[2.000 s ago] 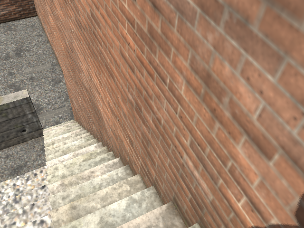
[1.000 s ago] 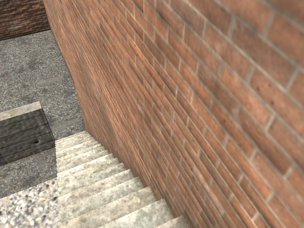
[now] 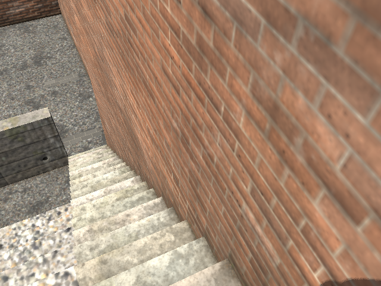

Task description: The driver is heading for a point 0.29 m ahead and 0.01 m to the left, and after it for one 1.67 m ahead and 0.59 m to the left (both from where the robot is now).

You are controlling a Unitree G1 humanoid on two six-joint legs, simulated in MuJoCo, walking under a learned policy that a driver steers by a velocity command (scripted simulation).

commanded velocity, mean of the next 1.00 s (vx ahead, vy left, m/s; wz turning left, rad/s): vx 0.37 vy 0.00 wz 0.13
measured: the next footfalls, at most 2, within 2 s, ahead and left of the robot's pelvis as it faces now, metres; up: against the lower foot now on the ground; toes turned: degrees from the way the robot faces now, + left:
left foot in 0.80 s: +0.05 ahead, +0.05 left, +0.00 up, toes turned -3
right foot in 1.04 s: +0.28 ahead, -0.28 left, -0.03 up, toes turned +7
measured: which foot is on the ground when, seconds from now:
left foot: down 0.00-0.70, up 0.72-0.78, down 0.80-1.00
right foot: down 0.00-0.78, up 0.80-1.00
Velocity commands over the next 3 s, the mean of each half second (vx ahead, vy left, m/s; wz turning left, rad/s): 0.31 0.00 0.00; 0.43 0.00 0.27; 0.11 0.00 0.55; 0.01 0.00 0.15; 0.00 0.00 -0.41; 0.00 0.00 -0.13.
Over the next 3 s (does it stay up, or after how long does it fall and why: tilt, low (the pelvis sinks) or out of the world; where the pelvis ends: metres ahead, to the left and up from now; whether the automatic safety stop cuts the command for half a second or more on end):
stays up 0.02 0.00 -0.04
